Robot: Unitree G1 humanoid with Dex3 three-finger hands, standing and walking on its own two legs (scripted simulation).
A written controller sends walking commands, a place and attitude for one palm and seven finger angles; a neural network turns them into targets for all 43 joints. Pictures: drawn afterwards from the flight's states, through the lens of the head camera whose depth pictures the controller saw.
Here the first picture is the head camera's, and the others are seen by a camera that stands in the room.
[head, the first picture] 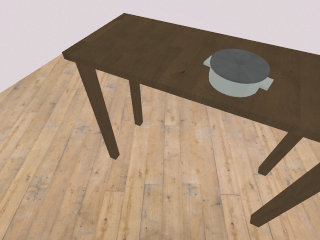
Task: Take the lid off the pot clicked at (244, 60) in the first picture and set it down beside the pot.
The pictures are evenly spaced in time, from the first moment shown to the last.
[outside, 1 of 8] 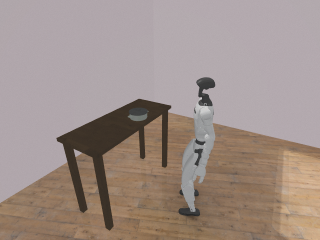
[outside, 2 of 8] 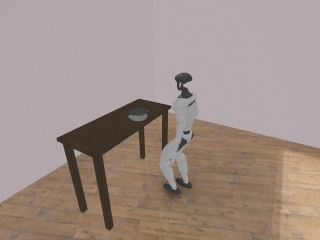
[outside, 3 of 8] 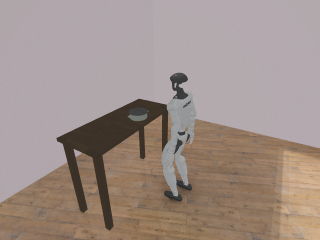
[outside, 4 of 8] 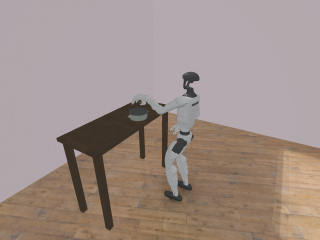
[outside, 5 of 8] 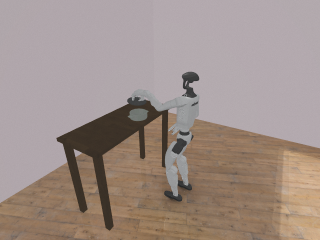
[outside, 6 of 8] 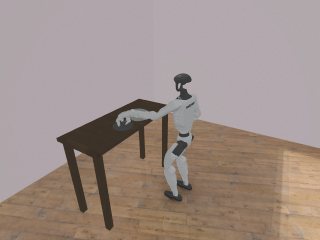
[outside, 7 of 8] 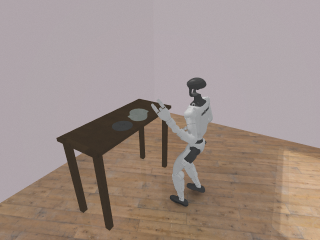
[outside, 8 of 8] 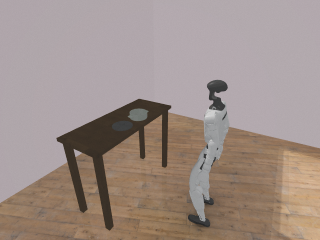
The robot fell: no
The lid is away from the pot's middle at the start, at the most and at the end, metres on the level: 0.00 0.25 0.23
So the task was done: yes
